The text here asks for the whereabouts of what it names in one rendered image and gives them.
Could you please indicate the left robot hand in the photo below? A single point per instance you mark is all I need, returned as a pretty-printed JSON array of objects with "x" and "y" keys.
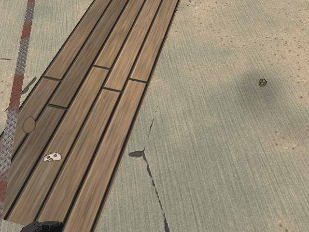
[{"x": 46, "y": 226}]

